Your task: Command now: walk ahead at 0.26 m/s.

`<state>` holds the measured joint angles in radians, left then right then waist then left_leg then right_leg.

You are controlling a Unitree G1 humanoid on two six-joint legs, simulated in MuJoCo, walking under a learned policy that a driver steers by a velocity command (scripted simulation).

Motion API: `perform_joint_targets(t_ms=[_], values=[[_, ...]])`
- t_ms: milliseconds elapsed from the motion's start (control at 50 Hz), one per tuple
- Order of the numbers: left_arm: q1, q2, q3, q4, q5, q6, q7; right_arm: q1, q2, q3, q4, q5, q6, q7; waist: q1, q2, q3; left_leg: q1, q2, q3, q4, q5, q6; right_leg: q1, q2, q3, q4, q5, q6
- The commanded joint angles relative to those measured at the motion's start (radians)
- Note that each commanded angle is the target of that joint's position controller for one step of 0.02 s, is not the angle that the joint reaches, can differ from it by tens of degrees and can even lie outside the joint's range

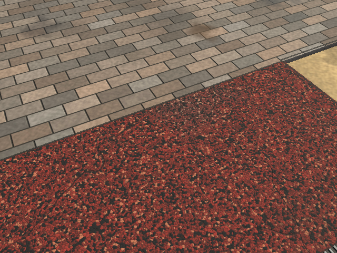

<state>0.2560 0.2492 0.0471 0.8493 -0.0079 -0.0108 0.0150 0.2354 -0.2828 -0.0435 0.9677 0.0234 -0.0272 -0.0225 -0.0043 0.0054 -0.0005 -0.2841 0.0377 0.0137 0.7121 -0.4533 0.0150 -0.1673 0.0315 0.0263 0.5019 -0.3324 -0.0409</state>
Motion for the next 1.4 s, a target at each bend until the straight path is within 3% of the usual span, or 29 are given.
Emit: perform_joint_targets(t_ms=[20, 60, 100, 120, 140, 180, 260, 320, 400, 520, 560, 600, 620, 640, 660, 680, 700, 760, 880, 1040, 1080, 1120, 1140, 1160, 1180, 1200, 1240, 1260, 1400], values=[[-0.006, 0.173, 0.045, -0.045, -0.013, -0.035, 0.006, -0.105, -0.094, -0.018, -0.095, 0.017, -0.060, 0.024, 0.022, -0.169, 0.131, -0.264, 0.054, -0.046, 0.046, -0.086, 0.070, 0.034, -0.333, 0.439, -0.332, -0.291, -0.198], [-0.094, 0.181, 0.046, -0.063, -0.028, -0.030, 0.003, 0.000, -0.079, -0.019, -0.039, 0.010, -0.075, 0.039, -0.049, -0.124, 0.073, 0.014, 0.007, 0.028, -0.171, 0.131, 0.075, -0.080, -0.239, 0.264, -0.275, -0.140, -0.138], [-0.110, 0.125, 0.030, -0.068, -0.012, -0.028, -0.001, 0.191, -0.098, -0.038, 0.049, -0.008, -0.069, 0.041, -0.118, -0.045, 0.008, 0.332, -0.021, 0.012, -0.241, 0.246, 0.047, -0.258, -0.125, 0.112, -0.063, -0.046, -0.074], [-0.121, 0.050, 0.007, -0.094, 0.004, -0.036, -0.004, 0.290, -0.180, -0.055, 0.054, -0.010, -0.068, 0.033, -0.140, 0.201, -0.021, 0.432, 0.203, -0.339, -0.414, 0.083, 0.122, -0.408, -0.011, -0.028, 0.293, -0.083, 0.010], [-0.117, 0.077, 0.018, -0.125, -0.018, -0.055, 0.001, 0.310, -0.232, -0.057, 0.050, -0.020, -0.078, 0.045, -0.128, 0.311, -0.013, 0.445, 0.359, -0.709, -0.552, -0.065, 0.255, -0.567, 0.047, 0.023, 0.515, -0.261, 0.023], [-0.079, 0.138, 0.032, -0.095, -0.044, -0.079, -0.007, 0.151, -0.132, -0.028, -0.002, -0.015, -0.092, 0.043, -0.058, 0.128, 0.109, 0.369, 0.317, -0.569, -0.557, -0.139, 0.223, -0.669, -0.077, 0.084, 0.650, -0.089, -0.015], [-0.106, 0.112, 0.038, -0.079, -0.010, -0.080, -0.023, 0.146, -0.079, -0.003, -0.010, -0.025, -0.083, 0.045, -0.041, 0.106, 0.082, 0.343, 0.193, -0.261, -0.565, 0.344, 0.142, -0.597, -0.139, 0.016, 0.539, 0.154, -0.004], [-0.169, 0.074, 0.029, -0.103, -0.006, -0.070, -0.029, 0.194, -0.100, -0.004, 0.004, -0.026, -0.070, 0.029, -0.052, 0.075, 0.075, 0.345, 0.170, -0.161, -0.567, 0.594, 0.153, -0.610, -0.131, -0.025, 0.440, 0.229, 0.034], [-0.317, 0.041, 0.009, -0.154, -0.014, -0.076, -0.040, 0.215, -0.112, -0.002, 0.003, -0.025, -0.059, 0.009, -0.083, 0.078, 0.115, 0.266, 0.137, -0.083, -0.617, 0.575, 0.138, -0.516, -0.097, -0.068, 0.176, 0.385, 0.050], [-0.424, 0.064, 0.006, -0.200, -0.021, -0.094, -0.072, 0.262, -0.126, -0.015, 0.025, -0.010, -0.046, 0.004, -0.065, 0.082, 0.143, 0.401, 0.211, -0.066, -0.561, 0.713, 0.147, -0.476, -0.063, -0.065, 0.005, 0.364, -0.011], [-0.339, 0.111, 0.025, -0.181, -0.018, -0.095, -0.070, 0.236, -0.153, -0.027, 0.014, -0.015, -0.038, 0.001, 0.000, 0.117, 0.055, 0.456, 0.221, -0.057, -0.433, 1.048, 0.129, -0.340, -0.015, -0.088, 0.008, 0.295, -0.048], [-0.035, 0.186, 0.065, -0.092, -0.019, -0.086, -0.051, 0.204, -0.151, -0.026, -0.003, -0.025, -0.022, 0.000, 0.153, 0.126, -0.138, 0.335, 0.168, -0.021, -0.074, 1.189, 0.087, 0.081, -0.005, -0.084, 0.003, 0.317, -0.113], [0.149, 0.257, 0.080, -0.052, -0.003, -0.077, -0.036, 0.218, -0.104, -0.009, -0.029, -0.046, -0.026, 0.000, 0.187, -0.023, -0.294, 0.074, 0.092, 0.002, 0.255, 0.770, 0.066, 0.414, -0.221, 0.176, 0.046, 0.278, -0.175], [0.158, 0.262, 0.073, -0.030, 0.004, -0.081, -0.050, 0.367, 0.046, 0.028, -0.021, -0.027, -0.049, 0.017, 0.081, -0.285, -0.433, -0.276, -0.109, -0.093, 0.567, -0.104, 0.021, 0.667, -0.435, 0.695, -0.112, 0.021, -0.344], [0.110, 0.163, 0.051, -0.030, -0.007, -0.083, -0.049, 0.248, -0.087, -0.001, -0.031, 0.004, -0.077, 0.025, 0.124, -0.166, -0.305, -0.377, -0.056, -0.179, 0.657, -0.106, 0.043, 0.556, -0.387, 0.691, -0.207, -0.079, -0.289], [0.018, 0.135, 0.039, -0.040, -0.008, -0.086, -0.045, 0.141, -0.130, -0.017, -0.072, 0.030, -0.092, 0.027, 0.097, -0.126, -0.136, -0.420, -0.007, -0.140, 0.645, -0.010, 0.056, 0.387, -0.356, 0.522, -0.241, -0.020, -0.247], [-0.053, 0.122, 0.034, -0.047, -0.003, -0.092, -0.048, 0.094, -0.118, -0.015, -0.081, 0.025, -0.098, 0.020, 0.060, -0.019, -0.061, -0.376, 0.045, -0.118, 0.592, 0.084, 0.053, 0.227, -0.321, 0.409, -0.276, 0.111, -0.226], [-0.104, 0.085, 0.023, -0.035, 0.015, -0.107, -0.056, 0.134, -0.066, -0.022, -0.076, 0.000, -0.070, 0.014, -0.023, -0.050, -0.020, -0.249, 0.111, -0.111, 0.484, 0.171, 0.031, 0.015, -0.246, 0.235, -0.354, 0.255, -0.213], [-0.021, 0.151, 0.033, 0.019, 0.005, -0.106, -0.027, -0.055, -0.055, -0.017, -0.159, -0.022, -0.050, 0.011, 0.006, -0.042, 0.065, -0.366, 0.135, -0.070, 0.162, 0.405, -0.033, -0.043, -0.211, 0.095, -0.421, 0.318, -0.208], [0.122, 0.186, 0.039, 0.091, -0.016, -0.073, -0.014, -0.286, -0.056, -0.003, -0.246, -0.005, -0.071, 0.050, 0.076, -0.051, 0.078, -0.341, 0.058, -0.036, -0.178, 0.492, 0.003, 0.171, -0.265, 0.058, -0.328, 0.357, -0.154], [0.111, 0.201, 0.045, 0.093, -0.015, -0.060, -0.010, -0.255, -0.082, -0.011, -0.250, -0.004, -0.075, 0.059, 0.043, -0.070, 0.053, -0.287, 0.040, -0.028, -0.202, 0.410, 0.031, 0.228, -0.291, 0.067, -0.267, 0.453, -0.132], [0.077, 0.194, 0.040, 0.085, -0.009, -0.047, -0.008, -0.046, -0.141, -0.045, -0.191, -0.006, -0.077, 0.055, -0.071, -0.070, -0.072, 0.000, -0.019, 0.025, -0.235, 0.385, 0.078, 0.202, -0.230, 0.013, -0.019, 0.717, -0.093], [0.085, 0.155, 0.021, 0.063, 0.008, -0.046, -0.006, 0.139, -0.210, -0.069, -0.148, -0.016, -0.074, 0.046, -0.135, 0.003, -0.221, 0.296, 0.098, -0.096, -0.196, 0.413, 0.133, 0.041, -0.173, -0.033, 0.259, 0.569, -0.060], [0.215, 0.026, -0.016, 0.054, 0.008, -0.067, -0.018, 0.223, -0.301, -0.091, -0.122, -0.026, -0.066, 0.047, -0.083, 0.264, -0.350, 0.662, 0.330, -0.568, -0.284, 0.207, 0.295, -0.383, 0.012, -0.065, 0.639, 0.060, 0.015], [0.181, 0.097, -0.003, 0.072, -0.007, -0.091, -0.022, 0.228, -0.202, -0.063, -0.129, -0.021, -0.066, 0.052, -0.111, 0.224, -0.373, 0.676, 0.347, -0.744, -0.407, 0.108, 0.292, -0.502, 0.011, 0.089, 0.767, -0.243, 0.001], [0.092, 0.171, 0.018, 0.045, -0.037, -0.104, -0.027, 0.142, -0.159, -0.047, -0.141, -0.019, -0.069, 0.051, -0.096, 0.162, -0.219, 0.554, 0.319, -0.599, -0.420, 0.102, 0.242, -0.583, -0.045, 0.091, 0.813, -0.182, -0.018], [0.006, 0.160, 0.021, 0.030, -0.022, -0.104, -0.016, 0.000, -0.109, -0.032, -0.168, -0.026, -0.072, 0.054, -0.040, 0.054, -0.060, 0.279, 0.243, -0.375, -0.473, 0.283, 0.206, -0.532, -0.137, 0.046, 0.712, -0.015, -0.016], [0.020, 0.147, 0.024, 0.034, -0.014, -0.093, -0.013, -0.026, -0.088, -0.025, -0.169, -0.034, -0.077, 0.055, -0.007, 0.078, -0.042, 0.200, 0.211, -0.309, -0.503, 0.343, 0.192, -0.467, -0.167, 0.052, 0.664, 0.036, -0.012], [-0.091, 0.094, 0.021, -0.004, 0.006, -0.059, -0.009, 0.053, -0.121, -0.036, -0.114, -0.026, -0.081, 0.034, -0.004, 0.051, 0.021, 0.165, 0.174, -0.147, -0.600, 0.499, 0.210, -0.531, -0.184, 0.032, 0.384, 0.279, 0.047]])
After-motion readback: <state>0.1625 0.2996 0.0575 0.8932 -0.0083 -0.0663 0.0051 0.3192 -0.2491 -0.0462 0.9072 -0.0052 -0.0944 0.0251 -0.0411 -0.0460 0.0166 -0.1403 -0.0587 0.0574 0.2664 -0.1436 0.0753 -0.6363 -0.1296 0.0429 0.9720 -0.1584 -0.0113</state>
